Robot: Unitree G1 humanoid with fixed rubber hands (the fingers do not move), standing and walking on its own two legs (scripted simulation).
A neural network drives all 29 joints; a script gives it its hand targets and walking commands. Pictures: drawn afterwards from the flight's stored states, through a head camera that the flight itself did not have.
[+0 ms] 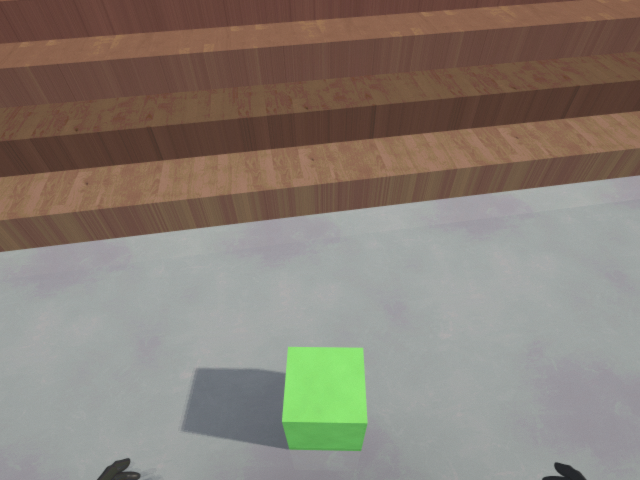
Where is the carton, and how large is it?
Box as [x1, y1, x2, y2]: [282, 347, 367, 450]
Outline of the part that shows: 288,347 282,423 289,449 360,450 367,423 362,348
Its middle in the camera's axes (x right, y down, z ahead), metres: +0.02 +0.45 +1.11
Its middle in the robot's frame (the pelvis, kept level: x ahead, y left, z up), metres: +0.46 +0.02 -0.65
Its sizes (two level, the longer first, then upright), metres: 0.210 0.200 0.250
